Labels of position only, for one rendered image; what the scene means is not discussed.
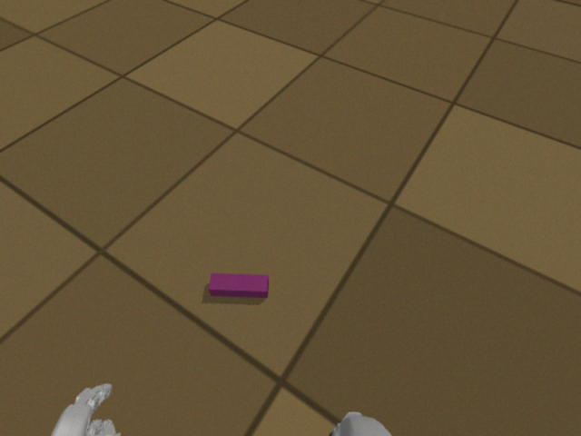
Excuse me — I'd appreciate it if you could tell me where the carton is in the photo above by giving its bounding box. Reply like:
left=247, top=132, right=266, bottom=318
left=209, top=273, right=269, bottom=298

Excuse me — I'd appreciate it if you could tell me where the left robot hand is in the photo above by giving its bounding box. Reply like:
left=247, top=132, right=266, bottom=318
left=51, top=383, right=121, bottom=436

